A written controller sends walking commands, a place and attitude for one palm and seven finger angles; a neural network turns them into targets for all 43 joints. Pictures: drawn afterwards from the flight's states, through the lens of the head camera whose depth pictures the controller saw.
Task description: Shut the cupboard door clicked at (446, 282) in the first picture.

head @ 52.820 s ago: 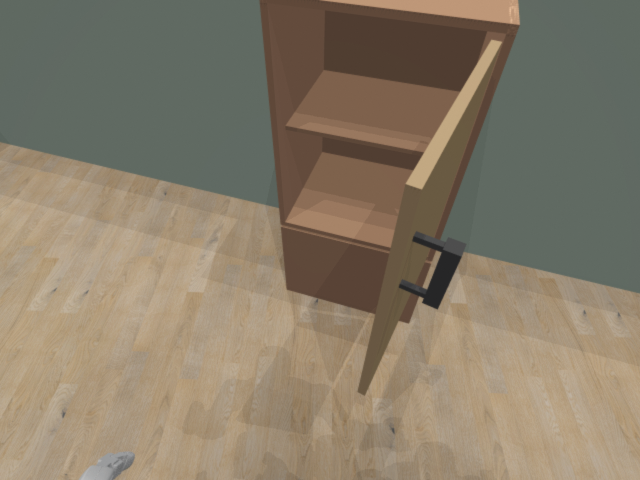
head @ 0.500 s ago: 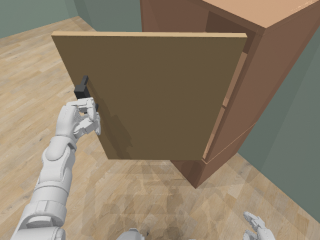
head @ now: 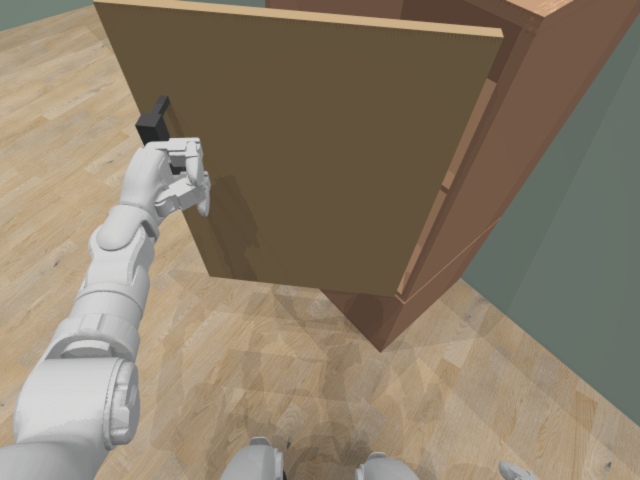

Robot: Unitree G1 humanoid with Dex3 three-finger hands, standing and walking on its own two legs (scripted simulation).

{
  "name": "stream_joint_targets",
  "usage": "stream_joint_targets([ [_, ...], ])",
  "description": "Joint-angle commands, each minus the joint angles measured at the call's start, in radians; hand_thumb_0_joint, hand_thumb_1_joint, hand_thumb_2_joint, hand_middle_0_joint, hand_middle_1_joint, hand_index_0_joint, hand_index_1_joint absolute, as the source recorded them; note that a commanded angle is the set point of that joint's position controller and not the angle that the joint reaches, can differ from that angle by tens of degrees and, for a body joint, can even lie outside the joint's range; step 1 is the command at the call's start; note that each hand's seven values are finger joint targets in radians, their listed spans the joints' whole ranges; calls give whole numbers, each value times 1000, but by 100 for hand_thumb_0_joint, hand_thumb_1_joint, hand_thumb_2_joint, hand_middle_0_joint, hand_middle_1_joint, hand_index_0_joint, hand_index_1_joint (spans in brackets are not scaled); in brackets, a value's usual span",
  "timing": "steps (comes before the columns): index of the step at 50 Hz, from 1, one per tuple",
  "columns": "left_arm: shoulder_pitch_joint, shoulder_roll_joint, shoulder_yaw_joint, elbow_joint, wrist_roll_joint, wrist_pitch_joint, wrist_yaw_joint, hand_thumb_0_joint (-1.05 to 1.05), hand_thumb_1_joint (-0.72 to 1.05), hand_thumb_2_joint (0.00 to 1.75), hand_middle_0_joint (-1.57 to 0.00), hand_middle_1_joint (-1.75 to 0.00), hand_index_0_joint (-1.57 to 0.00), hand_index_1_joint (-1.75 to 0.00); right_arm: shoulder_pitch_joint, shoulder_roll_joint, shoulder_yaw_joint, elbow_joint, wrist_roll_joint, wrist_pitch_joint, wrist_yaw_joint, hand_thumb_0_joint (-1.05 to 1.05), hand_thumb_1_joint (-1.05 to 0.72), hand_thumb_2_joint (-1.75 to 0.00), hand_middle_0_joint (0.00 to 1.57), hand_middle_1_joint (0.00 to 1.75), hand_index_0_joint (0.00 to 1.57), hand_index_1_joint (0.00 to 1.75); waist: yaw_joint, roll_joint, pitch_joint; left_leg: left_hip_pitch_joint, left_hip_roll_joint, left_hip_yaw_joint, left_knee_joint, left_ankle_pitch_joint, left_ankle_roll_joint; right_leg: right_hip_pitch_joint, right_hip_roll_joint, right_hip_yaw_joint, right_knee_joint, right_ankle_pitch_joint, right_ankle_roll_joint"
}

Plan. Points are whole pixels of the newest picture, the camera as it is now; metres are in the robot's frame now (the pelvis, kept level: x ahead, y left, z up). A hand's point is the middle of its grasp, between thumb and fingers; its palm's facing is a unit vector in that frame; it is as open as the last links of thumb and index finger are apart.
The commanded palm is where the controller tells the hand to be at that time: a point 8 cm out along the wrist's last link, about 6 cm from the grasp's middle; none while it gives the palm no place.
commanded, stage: push the door shut along its arc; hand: left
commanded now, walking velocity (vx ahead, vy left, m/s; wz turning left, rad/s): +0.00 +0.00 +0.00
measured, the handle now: (169, 146) +0.53 +0.20 +0.10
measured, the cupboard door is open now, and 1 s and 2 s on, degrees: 43 31 23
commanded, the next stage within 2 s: pull the fist back off the door in 1.12 s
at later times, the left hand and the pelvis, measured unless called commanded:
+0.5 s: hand (242, 151) +0.51 +0.10 +0.10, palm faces -0.29 -0.96 -0.02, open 3.1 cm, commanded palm +0.51 +0.16 +0.10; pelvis +0.00 -0.01 -0.01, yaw -2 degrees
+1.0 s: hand (255, 132) +0.55 +0.08 +0.11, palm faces -0.39 -0.92 -0.01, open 3.4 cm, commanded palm +0.57 +0.12 +0.10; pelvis +0.00 -0.01 -0.03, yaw -2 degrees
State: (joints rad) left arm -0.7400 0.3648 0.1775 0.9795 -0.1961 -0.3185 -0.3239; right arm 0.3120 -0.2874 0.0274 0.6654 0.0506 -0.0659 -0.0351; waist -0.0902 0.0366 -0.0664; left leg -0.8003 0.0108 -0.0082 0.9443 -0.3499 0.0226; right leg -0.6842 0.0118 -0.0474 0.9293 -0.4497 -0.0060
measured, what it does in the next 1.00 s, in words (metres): stands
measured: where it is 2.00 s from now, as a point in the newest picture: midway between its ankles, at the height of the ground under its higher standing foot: outside the picture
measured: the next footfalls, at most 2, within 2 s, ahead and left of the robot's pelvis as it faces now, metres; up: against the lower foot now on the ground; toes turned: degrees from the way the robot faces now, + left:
none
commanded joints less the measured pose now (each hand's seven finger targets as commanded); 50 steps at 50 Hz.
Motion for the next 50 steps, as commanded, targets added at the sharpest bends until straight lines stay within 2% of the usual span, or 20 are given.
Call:
stream_joint_targets([
  [1,-527,170,36,-164,-16,-75,-27,0,90,90,-130,-150,-130,-150,67,-168,-67,-85,-7,-36,-10,0,-90,-90,20,30,20,30,-48,42,-406,424,9,-88,-111,102,3,-90,23,16,-138,157,-24],
  [3,-555,174,40,-133,-12,-72,-32,0,90,90,-130,-150,-130,-150,80,-171,-66,-82,-9,-32,-8,0,-90,-90,20,30,20,30,-54,19,-399,408,10,-91,-109,101,4,-98,24,14,-135,154,-24],
  [4,-554,203,68,-123,-11,-73,-31,0,90,90,-130,-150,-130,-150,89,-175,-67,-82,-12,-31,-8,0,-90,-90,20,30,20,30,-46,38,-404,408,8,-89,-103,119,5,-97,27,15,-130,164,-27],
  [6,-571,242,99,-89,-6,-66,-32,0,90,90,-130,-150,-130,-150,98,-178,-66,-80,-12,-25,-6,0,-90,-90,20,30,20,30,-52,11,-403,378,10,-83,-92,127,7,-90,26,22,-127,182,-23],
  [8,-604,216,73,-79,-1,-68,-40,0,90,90,-130,-150,-130,-150,104,-173,-67,-82,-11,-21,-4,0,-90,-90,20,30,20,30,-68,1,-400,360,9,-76,-83,119,9,-99,27,25,-125,182,-19],
  [10,-618,230,79,-83,8,-81,-43,0,90,90,-130,-150,-130,-150,110,-174,-67,-79,-16,-23,-2,0,-90,-90,20,30,20,30,-63,53,-432,384,9,-80,-70,146,6,-112,28,25,-112,195,-23],
  [15,-654,236,81,-33,14,-72,-62,0,90,90,-130,-150,-130,-150,133,-177,-68,-73,-16,-15,3,0,-90,-90,20,30,20,30,-83,29,-445,352,10,-75,-44,157,12,-124,32,30,-104,214,-18],
  [17,-684,312,133,14,19,-53,-65,0,90,90,-130,-150,-130,-150,146,-185,-65,-68,-17,-7,0,0,-90,-90,20,30,20,30,-88,-6,-417,277,8,-67,-37,118,18,-103,32,41,-109,197,-13],
  [19,-693,342,154,8,26,-55,-68,0,90,90,-130,-150,-130,-150,155,-187,-65,-74,-19,-5,-1,0,-90,-90,20,30,20,30,-80,25,-449,275,3,-63,-24,142,20,-94,34,45,-96,221,-17],
  [20,-716,315,125,-2,31,-54,-73,0,90,90,-130,-150,-130,-150,150,-179,-63,-75,-18,-6,1,0,-90,-90,20,30,20,30,-90,40,-466,287,5,-64,-17,162,19,-99,32,46,-90,244,-15],
  [22,-736,354,150,-9,36,-59,-77,0,90,90,-130,-150,-130,-150,159,-182,-65,-72,-22,-3,2,0,-90,-90,20,30,20,30,-89,47,-489,288,9,-67,-2,174,17,-99,33,50,-84,252,-14],
  [24,-750,344,145,-14,33,-64,-88,0,90,90,-130,-150,-130,-150,165,-181,-67,-75,-24,-5,3,0,-90,-90,20,30,20,30,-91,63,-523,303,4,-67,13,204,20,-104,38,49,-74,275,-17],
  [25,-750,332,127,13,35,-55,-98,0,90,90,-130,-150,-130,-150,161,-180,-64,-71,-21,-5,4,0,-90,-90,20,30,20,30,-101,57,-510,290,7,-65,16,190,19,-113,38,51,-77,268,-13],
  [28,-807,376,143,48,39,-29,-116,0,90,90,-130,-150,-130,-150,175,-187,-64,-61,-17,-1,0,0,-90,-90,20,30,20,30,-123,14,-476,203,7,-52,33,148,28,-93,38,69,-86,260,-4],
  [29,-833,380,141,31,39,-34,-121,0,90,90,-130,-150,-130,-150,181,-188,-63,-59,-21,-3,-3,0,-90,-90,20,30,20,30,-120,51,-503,225,2,-54,40,179,30,-95,40,65,-74,285,-10],
  [33,-858,319,86,19,39,-20,-142,0,90,90,-130,-150,-130,-150,183,-189,-69,-45,-22,-9,-1,0,-90,-90,20,30,20,30,-133,99,-531,309,11,-72,52,213,23,-177,41,50,-68,274,-13],
  [35,-891,280,57,37,30,-9,-151,0,90,90,-130,-150,-130,-150,183,-190,-68,-31,-24,-15,-2,0,-90,-90,20,30,20,30,-150,93,-526,321,12,-76,62,222,26,-210,44,44,-66,271,-10],
  [36,-894,318,83,59,30,1,-152,0,90,90,-130,-150,-130,-150,190,-195,-67,-25,-25,-15,-3,0,-90,-90,20,30,20,30,-149,65,-516,290,13,-75,65,207,29,-193,45,46,-68,265,-10],
  [43,-1009,294,46,93,38,29,-162,0,90,90,-130,-150,-130,-150,190,-195,-59,0,-29,-42,-10,0,-90,-90,20,30,20,30,-183,91,-504,264,15,-78,90,182,34,-256,45,39,-54,222,-9],
  [50,-1089,325,57,106,54,38,-176,0,90,90,-130,-150,-130,-150,204,-198,-55,18,-37,-64,-14,0,-90,-90,20,30,20,30,-194,125,-569,280,19,-87,124,223,34,-297,51,30,-19,225,-12],
])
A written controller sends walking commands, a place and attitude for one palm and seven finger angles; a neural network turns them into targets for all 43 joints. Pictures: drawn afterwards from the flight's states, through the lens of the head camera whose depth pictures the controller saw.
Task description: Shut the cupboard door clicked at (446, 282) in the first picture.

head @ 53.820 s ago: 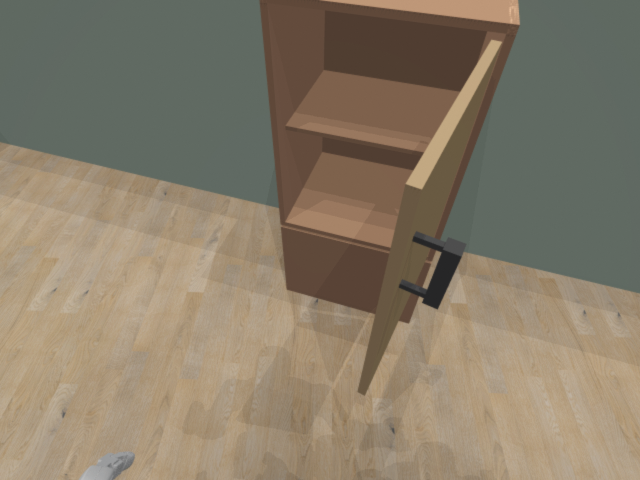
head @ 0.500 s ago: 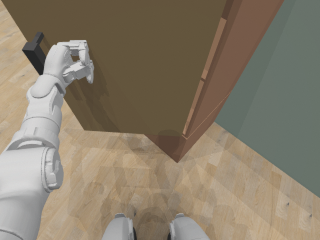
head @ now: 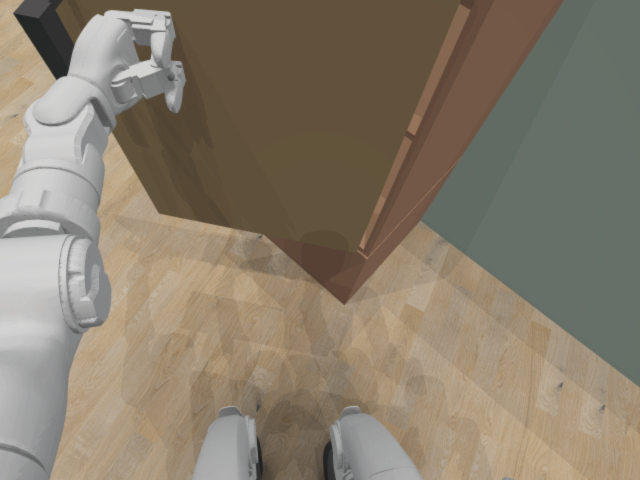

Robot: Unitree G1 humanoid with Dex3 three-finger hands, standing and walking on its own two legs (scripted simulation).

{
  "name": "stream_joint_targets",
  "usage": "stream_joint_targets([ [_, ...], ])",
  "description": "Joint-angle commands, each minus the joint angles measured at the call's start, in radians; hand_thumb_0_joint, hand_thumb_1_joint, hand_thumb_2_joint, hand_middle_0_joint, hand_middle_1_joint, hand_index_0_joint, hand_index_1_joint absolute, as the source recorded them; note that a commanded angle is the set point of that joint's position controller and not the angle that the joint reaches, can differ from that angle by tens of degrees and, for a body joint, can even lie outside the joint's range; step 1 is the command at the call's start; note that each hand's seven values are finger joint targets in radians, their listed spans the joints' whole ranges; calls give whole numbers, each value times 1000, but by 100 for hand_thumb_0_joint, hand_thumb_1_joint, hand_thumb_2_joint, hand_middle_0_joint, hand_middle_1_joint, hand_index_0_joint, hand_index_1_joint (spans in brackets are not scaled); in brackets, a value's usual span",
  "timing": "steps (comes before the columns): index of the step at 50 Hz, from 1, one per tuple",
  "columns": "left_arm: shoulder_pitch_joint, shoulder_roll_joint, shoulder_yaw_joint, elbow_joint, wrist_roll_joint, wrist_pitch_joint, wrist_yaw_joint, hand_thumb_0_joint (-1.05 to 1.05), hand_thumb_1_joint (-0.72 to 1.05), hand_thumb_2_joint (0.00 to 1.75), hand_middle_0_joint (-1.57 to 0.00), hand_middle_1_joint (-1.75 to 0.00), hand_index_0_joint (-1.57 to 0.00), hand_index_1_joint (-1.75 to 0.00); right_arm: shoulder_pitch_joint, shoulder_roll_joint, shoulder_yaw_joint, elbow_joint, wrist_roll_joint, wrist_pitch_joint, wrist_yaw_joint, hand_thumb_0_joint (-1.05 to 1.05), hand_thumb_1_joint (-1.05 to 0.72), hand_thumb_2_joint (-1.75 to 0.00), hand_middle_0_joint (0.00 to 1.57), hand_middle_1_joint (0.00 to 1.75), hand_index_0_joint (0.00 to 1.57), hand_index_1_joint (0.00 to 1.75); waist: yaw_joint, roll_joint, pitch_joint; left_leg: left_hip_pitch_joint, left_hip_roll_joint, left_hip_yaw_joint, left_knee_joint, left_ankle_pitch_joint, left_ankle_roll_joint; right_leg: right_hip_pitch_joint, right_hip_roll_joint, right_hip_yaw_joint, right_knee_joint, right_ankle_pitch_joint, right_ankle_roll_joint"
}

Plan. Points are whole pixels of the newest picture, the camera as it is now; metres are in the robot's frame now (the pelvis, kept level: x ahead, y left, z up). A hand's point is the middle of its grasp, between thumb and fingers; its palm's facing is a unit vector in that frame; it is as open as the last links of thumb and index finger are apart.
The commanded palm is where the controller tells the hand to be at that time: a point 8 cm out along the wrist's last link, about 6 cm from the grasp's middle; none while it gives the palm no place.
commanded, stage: push the door shut along its arc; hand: left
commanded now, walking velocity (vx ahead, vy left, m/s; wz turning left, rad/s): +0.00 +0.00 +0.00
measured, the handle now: (75, 51) +0.59 +0.21 +0.13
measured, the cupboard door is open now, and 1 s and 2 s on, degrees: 31 23 23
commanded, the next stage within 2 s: pull the fist back off the door in 0.12 s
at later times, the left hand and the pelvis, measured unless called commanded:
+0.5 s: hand (203, 63) +0.57 +0.08 +0.13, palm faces +0.09 -0.99 -0.06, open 3.2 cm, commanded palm +0.53 +0.12 +0.13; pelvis +0.01 +0.00 +0.00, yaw -1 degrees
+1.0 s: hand (199, 132) +0.48 +0.08 +0.12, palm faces +0.05 -1.00 +0.00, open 3.2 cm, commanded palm +0.45 +0.13 +0.13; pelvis +0.01 -0.02 +0.03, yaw +1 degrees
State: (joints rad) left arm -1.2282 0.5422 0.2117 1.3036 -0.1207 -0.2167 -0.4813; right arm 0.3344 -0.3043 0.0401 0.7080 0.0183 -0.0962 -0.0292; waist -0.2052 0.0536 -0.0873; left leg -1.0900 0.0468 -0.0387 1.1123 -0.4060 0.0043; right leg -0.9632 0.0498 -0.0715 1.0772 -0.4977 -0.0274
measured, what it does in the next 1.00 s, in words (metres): stands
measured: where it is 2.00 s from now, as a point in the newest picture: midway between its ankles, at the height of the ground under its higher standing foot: outside the picture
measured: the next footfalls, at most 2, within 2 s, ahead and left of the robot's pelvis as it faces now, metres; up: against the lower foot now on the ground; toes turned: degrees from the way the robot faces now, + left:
none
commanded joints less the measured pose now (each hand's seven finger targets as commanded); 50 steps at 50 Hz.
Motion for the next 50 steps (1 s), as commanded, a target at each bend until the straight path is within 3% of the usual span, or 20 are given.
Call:
stream_joint_targets([
  [1,-598,140,14,-212,-14,-57,-18,0,90,90,-130,-150,-130,-150,184,-181,-68,-23,-9,-33,-18,0,-90,-90,20,30,20,30,-77,121,-548,582,-18,-61,-43,289,51,-32,15,47,-165,269,5],
  [5,-646,90,-19,-265,-10,-61,-27,0,90,90,-130,-150,-130,-150,194,-178,-77,-14,-15,-46,-14,0,-90,-90,20,30,20,30,-83,176,-611,682,-13,-80,-35,360,46,-94,21,38,-148,274,3],
  [8,-649,73,-23,-203,-6,-25,-20,0,90,90,-130,-150,-130,-150,201,-179,-74,-6,-18,-42,-16,0,-90,-90,20,30,20,30,-100,130,-552,637,-14,-78,-37,313,47,-114,23,26,-157,242,3],
  [11,-695,79,-18,-199,2,-16,-7,0,90,90,-130,-150,-130,-150,215,-181,-73,2,-23,-46,-15,0,-90,-90,20,30,20,30,-107,127,-556,635,-14,-85,-35,313,48,-129,25,22,-152,229,2],
  [12,-690,123,182,-224,-61,7,186,0,90,90,-130,-150,-130,-150,274,-139,-67,-26,-21,-47,-3,0,-90,-90,20,30,20,30,-55,143,-576,576,6,-92,-66,280,32,-77,10,34,-158,215,3],
  [13,-628,47,133,-193,-30,20,283,0,90,90,-130,-150,-130,-150,278,-134,-69,-31,-30,-49,19,0,-90,-90,20,30,20,30,-57,148,-577,574,5,-99,-81,285,23,-76,11,31,-151,215,8],
  [15,-545,1,152,-200,-9,14,398,0,90,90,-130,-150,-130,-150,295,-130,-82,-39,-49,-44,47,0,-90,-90,20,30,20,30,-47,112,-586,597,10,-108,-87,332,15,-77,9,19,-140,233,15],
  [17,-517,-28,160,-306,35,-31,531,0,90,90,-130,-150,-130,-150,305,-122,-91,-53,-74,-35,76,0,-90,-90,20,30,20,30,-21,138,-637,619,5,-91,-78,395,8,-47,9,17,-135,276,15],
  [18,-487,-30,161,-339,79,-62,596,0,90,90,-130,-150,-130,-150,309,-117,-95,-56,-87,-33,90,0,-90,-90,20,30,20,30,-7,144,-646,618,5,-83,-72,414,4,-38,11,16,-129,289,14],
  [20,-442,-53,120,-378,175,-124,683,0,90,90,-130,-150,-130,-150,319,-115,-105,-55,-104,-24,118,0,-90,-90,20,30,20,30,-13,132,-652,630,5,-76,-64,443,1,-39,18,13,-123,312,15],
  [23,-397,-39,91,-390,225,-156,676,0,90,90,-130,-150,-130,-150,328,-125,-122,-60,-99,9,130,0,-90,-90,20,30,20,30,-22,69,-632,606,-9,-47,-97,381,10,76,21,26,-164,350,12],
  [29,-366,7,151,-421,106,-137,582,0,90,90,-130,-150,-130,-150,289,-122,-115,-86,-58,42,89,0,-90,-90,20,30,20,30,11,12,-571,573,-34,-4,-176,297,21,269,25,57,-246,411,17],
  [34,-139,-72,116,-425,97,-211,579,0,90,90,-130,-150,-130,-150,247,-97,-110,-93,-54,30,88,0,-90,-90,20,30,20,30,52,0,-472,560,-43,22,-199,305,21,306,18,63,-263,457,18],
  [38,28,-147,44,-296,111,-181,552,0,90,90,-130,-150,-130,-150,230,-101,-113,-101,-44,52,92,0,-90,-90,20,30,20,30,45,-116,-310,453,-54,44,-229,196,30,318,1,84,-314,414,33],
  [39,27,-173,23,-313,101,-175,540,0,90,90,-130,-150,-130,-150,219,-100,-115,-110,-40,56,89,0,-90,-90,20,30,20,30,52,-77,-313,477,-62,50,-234,196,30,329,-1,91,-322,420,31],
  [41,1,-202,2,-354,62,-166,523,0,90,90,-130,-150,-130,-150,191,-99,-115,-120,-29,60,81,0,-90,-90,20,30,20,30,44,-113,-306,492,-64,53,-240,173,34,334,-7,101,-350,400,38],
  [44,-70,-195,8,-513,12,-214,520,0,90,90,-130,-150,-130,-150,151,-93,-116,-127,-22,51,64,0,-90,-90,20,30,20,30,60,-71,-382,543,-67,48,-237,181,34,371,-10,108,-342,410,34],
  [47,-168,-206,-32,-652,22,-298,535,0,90,90,-130,-150,-130,-150,120,-79,-118,-106,-22,28,55,0,-90,-90,20,30,20,30,48,-3,-477,625,-59,36,-214,219,32,347,-12,104,-300,441,35],
  [48,-136,-170,-5,-664,32,-318,544,0,90,90,-130,-150,-130,-150,114,-79,-120,-100,-21,21,54,0,-90,-90,20,30,20,30,68,2,-505,636,-59,32,-206,234,30,357,-12,104,-286,451,32],
  [50,-84,-163,-19,-693,56,-339,553,0,90,90,-130,-150,-130,-150,100,-80,-121,-89,-21,17,52,0,-90,-90,20,30,20,30,73,45,-543,675,-53,27,-198,275,27,339,-14,96,-259,477,29],
])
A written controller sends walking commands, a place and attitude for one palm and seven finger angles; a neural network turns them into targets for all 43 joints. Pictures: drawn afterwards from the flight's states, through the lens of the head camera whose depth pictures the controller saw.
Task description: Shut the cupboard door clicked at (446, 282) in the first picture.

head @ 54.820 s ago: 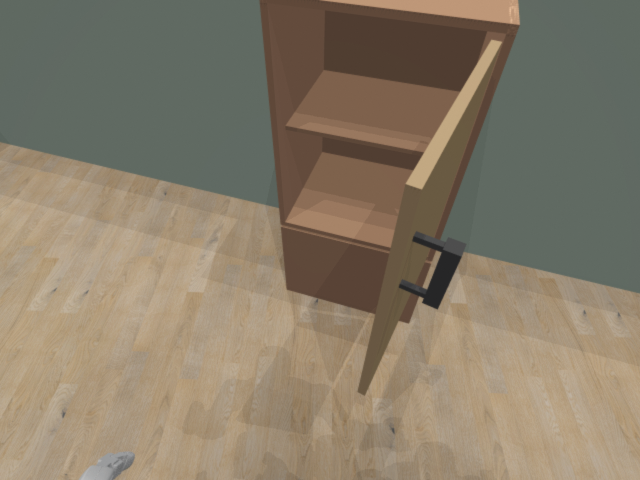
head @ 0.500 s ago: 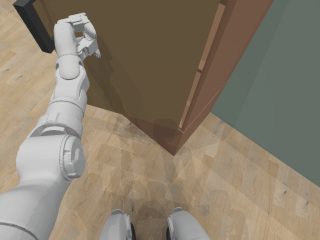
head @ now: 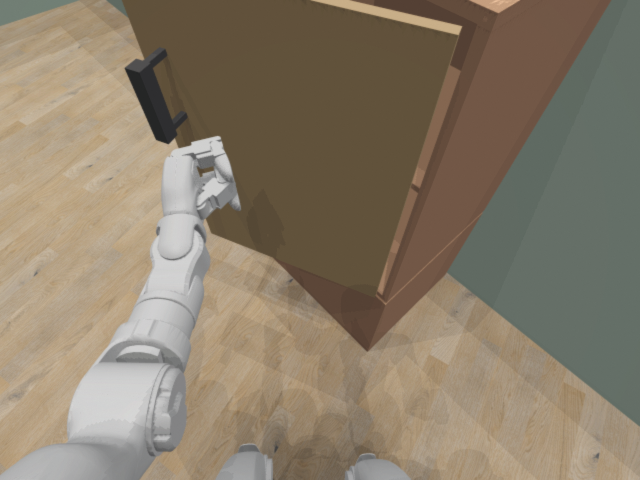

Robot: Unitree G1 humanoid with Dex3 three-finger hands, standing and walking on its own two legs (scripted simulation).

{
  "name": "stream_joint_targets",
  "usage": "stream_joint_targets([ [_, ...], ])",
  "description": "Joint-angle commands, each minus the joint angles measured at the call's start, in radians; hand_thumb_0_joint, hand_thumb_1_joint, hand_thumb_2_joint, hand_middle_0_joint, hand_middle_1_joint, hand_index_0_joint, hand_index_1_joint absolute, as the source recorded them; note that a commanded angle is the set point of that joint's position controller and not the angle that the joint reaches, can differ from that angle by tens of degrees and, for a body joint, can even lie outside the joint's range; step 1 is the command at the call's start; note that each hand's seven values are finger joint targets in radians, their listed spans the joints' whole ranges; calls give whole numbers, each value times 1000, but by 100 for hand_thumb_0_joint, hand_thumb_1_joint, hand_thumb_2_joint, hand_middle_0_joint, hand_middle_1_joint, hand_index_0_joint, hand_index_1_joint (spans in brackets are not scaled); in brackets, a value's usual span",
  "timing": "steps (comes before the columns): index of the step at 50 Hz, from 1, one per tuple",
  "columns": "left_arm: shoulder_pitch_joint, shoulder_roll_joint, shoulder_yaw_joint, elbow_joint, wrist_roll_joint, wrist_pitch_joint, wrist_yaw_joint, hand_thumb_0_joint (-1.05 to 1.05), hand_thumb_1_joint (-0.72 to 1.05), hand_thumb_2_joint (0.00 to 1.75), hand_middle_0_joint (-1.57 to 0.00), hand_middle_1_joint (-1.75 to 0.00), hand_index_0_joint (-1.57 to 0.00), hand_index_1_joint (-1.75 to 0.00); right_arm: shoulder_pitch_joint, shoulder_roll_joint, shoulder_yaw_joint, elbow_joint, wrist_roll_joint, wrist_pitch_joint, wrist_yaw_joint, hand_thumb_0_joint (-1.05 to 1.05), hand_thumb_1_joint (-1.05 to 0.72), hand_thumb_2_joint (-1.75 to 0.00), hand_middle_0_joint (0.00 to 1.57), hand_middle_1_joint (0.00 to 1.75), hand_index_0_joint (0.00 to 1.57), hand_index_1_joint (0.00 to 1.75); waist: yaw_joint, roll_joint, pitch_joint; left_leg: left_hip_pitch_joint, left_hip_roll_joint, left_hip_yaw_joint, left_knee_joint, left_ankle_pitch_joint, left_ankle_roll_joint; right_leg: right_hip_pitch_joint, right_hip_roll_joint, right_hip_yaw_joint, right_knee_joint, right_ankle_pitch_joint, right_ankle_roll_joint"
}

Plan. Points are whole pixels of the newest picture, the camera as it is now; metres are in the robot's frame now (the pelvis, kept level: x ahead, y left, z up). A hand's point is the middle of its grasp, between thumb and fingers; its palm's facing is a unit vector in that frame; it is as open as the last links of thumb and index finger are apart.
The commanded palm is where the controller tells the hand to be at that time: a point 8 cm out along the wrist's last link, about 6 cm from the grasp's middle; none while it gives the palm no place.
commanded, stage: pull the fist back off the door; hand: left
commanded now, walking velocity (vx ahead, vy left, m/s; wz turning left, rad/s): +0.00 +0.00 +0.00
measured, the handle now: (162, 96) +0.64 +0.21 +0.10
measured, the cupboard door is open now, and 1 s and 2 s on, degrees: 23 23 23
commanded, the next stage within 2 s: draw the hand back to the body in 0.10 s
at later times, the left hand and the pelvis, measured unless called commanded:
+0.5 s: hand (182, 202) +0.41 +0.14 +0.12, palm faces +0.03 -1.00 -0.03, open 3.1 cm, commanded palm +0.37 +0.19 +0.13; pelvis +0.01 +0.01 +0.02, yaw -1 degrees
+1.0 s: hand (41, 289) +0.28 +0.22 +0.17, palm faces +0.19 -0.96 -0.23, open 3.4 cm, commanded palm +0.24 +0.27 +0.19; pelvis +0.01 +0.03 +0.05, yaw +0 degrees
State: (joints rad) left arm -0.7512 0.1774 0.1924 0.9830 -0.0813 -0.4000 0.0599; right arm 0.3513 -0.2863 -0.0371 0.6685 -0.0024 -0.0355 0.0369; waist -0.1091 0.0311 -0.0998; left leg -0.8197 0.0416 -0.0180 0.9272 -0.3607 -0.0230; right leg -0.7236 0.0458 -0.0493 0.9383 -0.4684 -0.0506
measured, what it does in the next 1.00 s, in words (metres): rises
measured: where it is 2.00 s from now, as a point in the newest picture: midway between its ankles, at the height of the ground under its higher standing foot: outside the picture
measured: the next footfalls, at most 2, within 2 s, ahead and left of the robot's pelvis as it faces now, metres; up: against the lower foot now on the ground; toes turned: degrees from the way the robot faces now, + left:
none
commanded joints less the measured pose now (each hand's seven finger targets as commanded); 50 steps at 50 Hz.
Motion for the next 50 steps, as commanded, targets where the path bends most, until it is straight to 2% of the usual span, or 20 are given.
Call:
stream_joint_targets([
  [1,-529,171,-25,-343,22,-145,11,0,90,90,-130,-150,-130,-150,76,-94,-41,-49,1,-45,-13,0,-90,-90,20,30,20,30,-27,61,-496,398,-48,8,-16,217,54,82,-9,67,-125,431,54],
  [5,-471,191,-13,-140,26,-29,5,0,90,90,-130,-150,-130,-150,72,-106,-29,-47,15,-23,-21,0,-90,-90,20,30,20,30,-44,-52,-326,276,-49,15,-53,115,57,80,-16,77,-179,348,66],
  [7,-483,153,-32,-97,2,27,-2,0,90,90,-130,-150,-130,-150,63,-106,-24,-63,22,-13,-27,0,-90,-90,20,30,20,30,-51,-80,-286,256,-53,18,-70,89,58,87,-17,78,-209,316,67],
  [8,-499,176,1,-91,-17,40,-2,0,90,90,-130,-150,-130,-150,61,-110,-22,-64,22,-11,-31,0,-90,-90,20,30,20,30,-46,-96,-283,251,-54,18,-73,85,60,98,-18,84,-219,311,67],
  [11,-514,200,53,-148,-53,8,-7,0,90,90,-130,-150,-130,-150,51,-107,-17,-77,14,-20,-35,0,-90,-90,20,30,20,30,-18,-101,-370,269,-57,16,-66,150,57,163,-19,82,-189,405,62],
  [12,-483,220,73,-204,-49,-23,-11,0,90,90,-130,-150,-130,-150,48,-106,-20,-85,11,-25,-33,0,-90,-90,20,30,20,30,6,-79,-424,293,-57,15,-65,182,55,191,-20,80,-169,442,58],
  [14,-373,250,91,-314,-36,-73,-20,0,90,90,-130,-150,-130,-150,43,-108,-24,-103,6,-35,-26,0,-90,-90,20,30,20,30,45,-15,-507,365,-54,16,-60,267,52,217,-14,67,-135,520,48],
  [16,-229,208,46,-412,-19,-90,-35,0,90,90,-130,-150,-130,-150,32,-98,-26,-123,10,-36,-14,0,-90,-90,20,30,20,30,67,10,-536,430,-48,22,-70,344,50,226,-10,51,-126,567,43],
  [19,-27,199,36,-453,-36,-9,-66,0,90,90,-130,-150,-130,-150,20,-104,-28,-151,26,-22,-9,0,-90,-90,20,30,20,30,77,-61,-436,403,-49,38,-109,303,58,266,-3,49,-176,550,55],
  [22,-20,176,9,-546,-89,106,-95,0,90,90,-130,-150,-130,-150,-28,-104,-23,-178,52,-5,-31,0,-90,-90,20,30,20,30,54,-134,-291,370,-51,49,-169,191,68,287,-11,60,-267,449,73],
  [24,-28,200,22,-690,-118,137,-97,0,90,90,-130,-150,-130,-150,-63,-106,-19,-196,57,-8,-51,0,-90,-90,20,30,20,30,68,-96,-292,423,-52,47,-191,192,72,314,-11,60,-292,421,69],
  [26,-54,160,-29,-813,-124,129,-95,0,90,90,-130,-150,-130,-150,-95,-88,-11,-195,62,-24,-63,0,-90,-90,20,30,20,30,57,-37,-289,494,-46,37,-207,202,69,297,-6,44,-295,400,59],
  [30,103,153,-58,-928,-107,99,-94,0,90,90,-130,-150,-130,-150,-133,-84,-2,-185,61,-64,-71,0,-90,-90,20,30,20,30,73,38,-259,578,-34,9,-236,217,60,266,0,19,-289,358,44],
  [31,133,135,-84,-933,-103,109,-101,0,90,90,-130,-150,-130,-150,-143,-83,3,-186,62,-69,-70,0,-90,-90,20,30,20,30,68,40,-231,578,-33,5,-249,201,59,259,-1,12,-293,337,43],
  [36,343,207,-2,-905,-140,274,-145,0,90,90,-116,-135,-116,-135,-220,-88,24,-226,81,-51,-76,0,-90,-90,20,30,20,30,123,-34,-140,515,-48,18,-308,115,60,337,-16,25,-354,271,45],
  [37,307,221,-84,-1086,-53,236,-91,0,90,90,-113,-132,-113,-132,-247,-55,18,-248,73,-29,-94,0,-90,-90,20,30,20,30,99,-56,-108,564,-50,20,-349,141,57,339,-36,68,-425,277,50],
  [39,428,222,-59,-1087,-44,258,-49,0,90,90,-108,-126,-108,-126,-254,-62,23,-249,64,-12,-110,0,-90,-90,20,30,20,30,107,-73,-90,580,-46,15,-373,147,60,375,-34,61,-447,276,52],
  [44,511,263,-34,-1250,-18,297,4,0,90,90,-94,-111,-94,-111,-285,-56,42,-250,53,-1,-122,0,-90,-90,20,30,20,30,111,-5,-81,686,-32,2,-448,178,59,445,-28,45,-506,293,43],
  [47,550,246,-43,-1323,-9,309,20,0,90,90,-86,-102,-86,-102,-303,-43,54,-246,52,-5,-123,0,-90,-90,20,30,20,30,107,57,-54,731,-26,-6,-493,171,51,466,-27,35,-534,279,40],
  [50,647,261,-16,-1366,-7,319,32,0,90,90,-78,-93,-78,-93,-310,-42,58,-238,45,-13,-123,0,-90,-90,20,30,20,30,117,46,-48,751,-24,-8,-528,182,51,508,-27,31,-561,288,40],
])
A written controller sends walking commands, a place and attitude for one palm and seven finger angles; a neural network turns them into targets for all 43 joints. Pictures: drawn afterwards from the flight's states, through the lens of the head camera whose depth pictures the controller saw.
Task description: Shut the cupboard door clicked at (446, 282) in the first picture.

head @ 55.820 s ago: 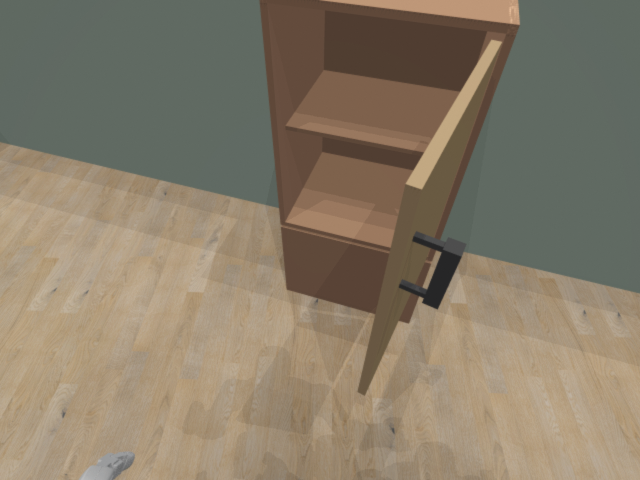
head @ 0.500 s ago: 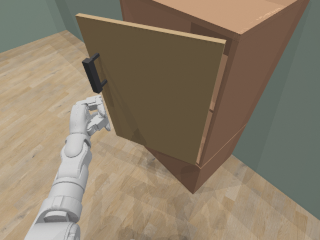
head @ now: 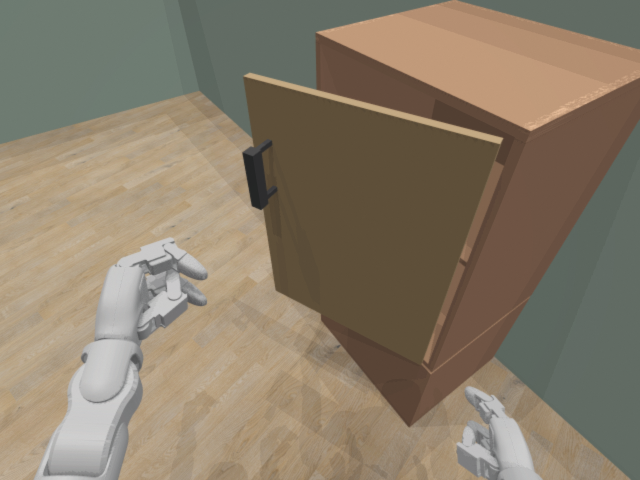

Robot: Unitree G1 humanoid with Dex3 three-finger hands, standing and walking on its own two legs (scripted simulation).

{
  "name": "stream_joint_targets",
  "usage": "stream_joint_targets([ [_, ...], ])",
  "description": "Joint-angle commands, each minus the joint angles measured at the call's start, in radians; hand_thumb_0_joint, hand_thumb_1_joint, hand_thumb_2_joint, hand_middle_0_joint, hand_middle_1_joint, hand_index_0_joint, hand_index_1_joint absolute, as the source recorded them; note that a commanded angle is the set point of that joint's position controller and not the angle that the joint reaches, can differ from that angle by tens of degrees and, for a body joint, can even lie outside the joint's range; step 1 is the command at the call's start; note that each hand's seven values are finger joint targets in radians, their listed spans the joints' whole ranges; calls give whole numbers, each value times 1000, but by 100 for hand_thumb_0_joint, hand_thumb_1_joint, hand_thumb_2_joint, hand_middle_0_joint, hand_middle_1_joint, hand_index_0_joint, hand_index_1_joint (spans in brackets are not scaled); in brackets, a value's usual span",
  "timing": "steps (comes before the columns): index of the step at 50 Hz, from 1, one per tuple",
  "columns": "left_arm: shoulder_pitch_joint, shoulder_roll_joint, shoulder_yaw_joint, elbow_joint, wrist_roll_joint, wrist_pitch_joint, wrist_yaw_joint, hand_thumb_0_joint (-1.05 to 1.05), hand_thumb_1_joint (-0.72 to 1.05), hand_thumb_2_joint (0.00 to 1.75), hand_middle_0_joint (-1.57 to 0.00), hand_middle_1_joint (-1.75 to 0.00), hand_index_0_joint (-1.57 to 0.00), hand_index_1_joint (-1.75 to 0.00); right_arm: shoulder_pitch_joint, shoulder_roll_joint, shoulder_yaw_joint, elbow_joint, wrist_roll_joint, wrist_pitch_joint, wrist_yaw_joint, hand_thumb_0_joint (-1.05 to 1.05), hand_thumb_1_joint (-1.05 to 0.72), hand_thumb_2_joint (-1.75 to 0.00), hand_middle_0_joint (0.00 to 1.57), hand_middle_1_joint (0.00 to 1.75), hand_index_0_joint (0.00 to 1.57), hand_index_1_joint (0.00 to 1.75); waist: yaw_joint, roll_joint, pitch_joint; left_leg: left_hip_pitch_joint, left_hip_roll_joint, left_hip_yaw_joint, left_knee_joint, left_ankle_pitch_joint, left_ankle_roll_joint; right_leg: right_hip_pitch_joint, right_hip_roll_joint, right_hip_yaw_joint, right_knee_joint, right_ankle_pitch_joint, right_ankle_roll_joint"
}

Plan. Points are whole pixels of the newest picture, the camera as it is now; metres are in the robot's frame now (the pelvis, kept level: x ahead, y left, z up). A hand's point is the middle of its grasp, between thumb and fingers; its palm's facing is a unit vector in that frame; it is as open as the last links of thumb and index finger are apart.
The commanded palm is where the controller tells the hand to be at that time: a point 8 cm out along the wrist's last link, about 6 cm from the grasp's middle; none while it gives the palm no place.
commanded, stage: draw the hand back to the body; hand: left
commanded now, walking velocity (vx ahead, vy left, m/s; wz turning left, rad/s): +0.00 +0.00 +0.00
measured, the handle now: (263, 173) +0.63 +0.17 +0.05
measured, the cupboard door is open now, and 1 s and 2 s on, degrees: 23 23 23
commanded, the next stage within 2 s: step back with the hand held close in 0.80 s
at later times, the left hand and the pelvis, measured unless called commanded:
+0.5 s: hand (55, 333) +0.20 +0.27 +0.17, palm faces +0.46 -0.78 -0.43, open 6.7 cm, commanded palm +0.16 +0.30 +0.18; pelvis +0.02 +0.00 +0.01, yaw +0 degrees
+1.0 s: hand (84, 315) +0.22 +0.25 +0.17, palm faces +0.43 -0.79 -0.44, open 7.4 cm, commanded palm +0.17 +0.29 +0.18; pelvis +0.03 -0.01 +0.01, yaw +0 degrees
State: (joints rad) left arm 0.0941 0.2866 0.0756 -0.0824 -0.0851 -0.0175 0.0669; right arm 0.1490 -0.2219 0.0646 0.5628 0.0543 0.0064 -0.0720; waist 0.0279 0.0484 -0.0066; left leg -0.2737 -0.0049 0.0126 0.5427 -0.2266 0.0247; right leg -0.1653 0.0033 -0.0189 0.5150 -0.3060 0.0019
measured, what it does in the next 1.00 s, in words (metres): stands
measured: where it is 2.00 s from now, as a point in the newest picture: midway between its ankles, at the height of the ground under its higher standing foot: outside the picture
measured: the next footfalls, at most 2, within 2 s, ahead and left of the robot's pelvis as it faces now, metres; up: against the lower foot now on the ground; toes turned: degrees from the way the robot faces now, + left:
none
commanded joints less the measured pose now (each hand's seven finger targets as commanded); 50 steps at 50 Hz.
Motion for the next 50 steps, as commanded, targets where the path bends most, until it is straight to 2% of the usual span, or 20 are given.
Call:
stream_joint_targets([
  [1,-172,152,107,-319,-2,-62,28,0,90,90,-75,-90,-75,-90,-111,-105,-42,-130,-13,-56,-14,0,-90,-90,20,30,20,30,-17,44,-131,211,25,-43,-156,47,1,-44,17,-2,-144,123,-14],
  [4,-74,184,156,-340,-2,-56,33,0,90,90,-67,-81,-67,-81,-116,-114,-47,-120,-19,-60,-13,0,-90,-90,20,30,20,30,-4,-8,-113,206,25,-43,-181,58,1,-10,20,-3,-170,134,-12],
  [6,-18,185,176,-377,-3,-59,33,0,90,90,-61,-75,-61,-75,-124,-107,-45,-122,-19,-64,-9,0,-90,-90,20,30,20,30,1,17,-99,208,27,-41,-192,60,-1,-5,16,-5,-174,130,-10],
  [9,83,232,245,-401,-4,-61,38,0,90,90,-53,-66,-53,-66,-124,-115,-53,-111,-25,-71,-7,0,-90,-90,20,30,20,30,14,-12,-89,196,24,-38,-199,82,0,21,17,-5,-191,148,-9],
  [10,99,215,240,-435,-5,-65,36,0,90,90,-50,-63,-50,-63,-126,-106,-52,-117,-21,-73,-5,0,-90,-90,20,30,20,30,11,18,-100,203,25,-31,-195,102,1,30,11,-5,-183,159,-8],
  [14,199,291,346,-470,-6,-72,47,0,90,90,-39,-51,-39,-51,-129,-112,-62,-111,-25,-87,-5,0,-90,-90,20,30,20,30,29,-5,-78,184,20,-23,-193,102,2,35,16,-6,-201,157,-6],
  [15,209,258,325,-493,-7,-77,45,0,90,90,-36,-48,-36,-48,-127,-103,-60,-115,-20,-90,-3,0,-90,-90,20,30,20,30,22,12,-86,190,19,-21,-191,113,2,38,11,-9,-190,161,-6],
  [16,225,274,342,-508,-5,-80,48,0,90,90,-34,-45,-34,-45,-128,-103,-62,-114,-19,-94,-3,0,-90,-90,20,30,20,30,25,41,-78,194,20,-17,-188,109,1,28,12,-6,-195,157,-6],
  [21,324,303,413,-535,-8,-93,60,0,90,90,-20,-30,-20,-30,-114,-106,-72,-109,-17,-120,-9,0,-90,-90,20,30,20,30,30,25,-55,182,16,-14,-187,96,2,18,16,-10,-202,147,-4],
  [22,311,260,372,-513,-5,-91,57,0,90,90,-20,-30,-20,-30,-112,-106,-71,-102,-19,-122,-9,0,-90,-90,20,30,20,30,20,23,-27,178,13,-10,-188,85,3,-1,15,-10,-204,138,-2],
  [25,269,231,335,-477,-1,-87,57,0,90,90,-20,-30,-20,-30,-103,-121,-80,-93,-20,-133,-10,0,-90,-90,20,30,20,30,6,-2,17,177,11,-7,-192,60,9,-32,14,-5,-220,115,3],
  [28,239,239,338,-477,6,-87,62,0,90,90,-20,-30,-20,-30,-94,-125,-84,-90,-23,-137,-12,0,-90,-90,20,30,20,30,9,-32,-22,195,8,-12,-187,83,15,-22,14,-9,-207,132,5],
  [34,272,310,400,-543,7,-92,67,0,90,90,-20,-30,-20,-30,-105,-116,-82,-92,-28,-145,-14,0,-90,-90,20,30,20,30,35,31,-106,219,-1,5,-157,184,16,46,4,0,-190,239,-1],
  [38,291,290,395,-547,4,-91,64,0,90,90,-20,-30,-20,-30,-107,-102,-74,-95,-27,-146,-10,0,-90,-90,20,30,20,30,33,58,-77,212,1,7,-154,205,9,31,6,-5,-183,263,-2],
  [42,313,266,384,-490,-4,-79,53,0,90,90,-20,-30,-20,-30,-105,-103,-76,-97,-25,-134,-7,0,-90,-90,20,30,20,30,28,0,-19,191,7,13,-159,198,9,6,9,-5,-195,262,4],
  [46,320,253,374,-476,-7,-77,46,0,90,90,-20,-30,-20,-30,-101,-109,-82,-103,-24,-123,-6,0,-90,-90,20,30,20,30,27,-34,-43,200,9,14,-161,198,13,15,6,-5,-193,261,9],
  [47,218,381,484,-540,-2,-117,52,0,90,90,-20,-30,-20,-30,-85,-133,-92,-127,-21,-99,-5,0,-90,-90,20,30,20,30,-1,-36,-41,152,27,-4,-96,155,31,-43,-56,45,-230,298,15],
  [48,302,323,435,-455,-5,-124,46,0,90,90,-20,-30,-20,-30,-93,-119,-89,-109,-25,-86,-10,0,-90,-90,20,30,20,30,-9,-67,-52,151,22,-4,-65,151,30,-64,-83,50,-227,325,10],
  [49,310,340,443,-467,-1,-128,47,0,90,90,-20,-30,-20,-30,-100,-122,-92,-111,-27,-77,-11,0,-90,-90,20,30,20,30,-3,-77,-57,146,20,0,-57,161,28,-60,-95,53,-219,398,14],
  [50,336,306,408,-470,2,-133,45,0,90,90,-20,-30,-20,-30,-100,-115,-91,-114,-26,-66,-11,0,-90,-90,20,30,20,30,-10,-67,-75,136,21,6,-44,185,27,-59,-103,52,-195,436,14],
])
